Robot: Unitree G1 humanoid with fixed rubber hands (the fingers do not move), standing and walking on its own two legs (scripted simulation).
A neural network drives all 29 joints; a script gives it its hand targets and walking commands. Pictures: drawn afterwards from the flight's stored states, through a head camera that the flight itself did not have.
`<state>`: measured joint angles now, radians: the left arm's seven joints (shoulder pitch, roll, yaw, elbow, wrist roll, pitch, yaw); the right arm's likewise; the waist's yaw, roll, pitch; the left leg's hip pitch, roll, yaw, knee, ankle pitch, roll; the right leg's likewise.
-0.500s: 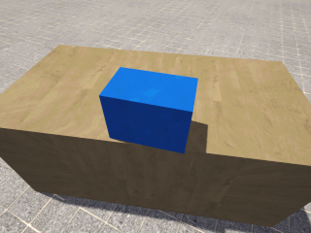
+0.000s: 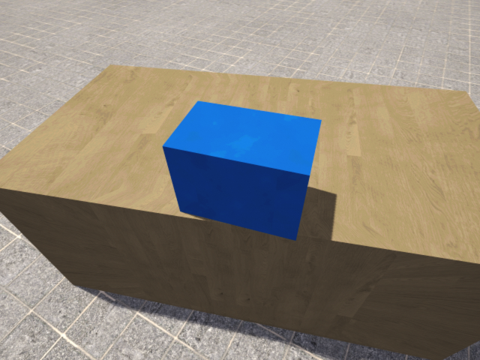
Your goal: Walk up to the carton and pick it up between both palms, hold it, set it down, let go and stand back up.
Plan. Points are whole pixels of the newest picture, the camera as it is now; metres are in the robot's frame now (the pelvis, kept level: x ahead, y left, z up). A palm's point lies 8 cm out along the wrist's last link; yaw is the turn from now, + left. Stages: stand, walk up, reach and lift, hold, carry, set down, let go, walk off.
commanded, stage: walk up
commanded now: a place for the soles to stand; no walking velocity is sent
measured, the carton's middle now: (245, 169) +0.54 +0.03 +0.00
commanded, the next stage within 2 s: none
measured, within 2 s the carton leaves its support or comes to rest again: neither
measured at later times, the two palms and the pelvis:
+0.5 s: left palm (27, 358) +0.17 +0.43 -0.14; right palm out of the picture +0.09 -0.10 -0.12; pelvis +0.09 +0.16 -0.01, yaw -9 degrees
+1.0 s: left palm (84, 319) +0.24 +0.34 -0.13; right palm out of the picture +0.05 -0.17 -0.14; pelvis +0.07 +0.12 -0.02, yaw -23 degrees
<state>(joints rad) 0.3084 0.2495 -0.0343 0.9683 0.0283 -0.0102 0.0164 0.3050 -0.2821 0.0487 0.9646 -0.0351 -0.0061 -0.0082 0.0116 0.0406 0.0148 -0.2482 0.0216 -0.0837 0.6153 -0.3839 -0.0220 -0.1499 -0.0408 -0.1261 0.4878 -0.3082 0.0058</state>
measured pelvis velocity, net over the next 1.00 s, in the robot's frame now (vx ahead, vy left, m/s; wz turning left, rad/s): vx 0.07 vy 0.12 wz -0.40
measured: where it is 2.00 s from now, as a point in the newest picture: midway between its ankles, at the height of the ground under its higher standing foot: outside the picture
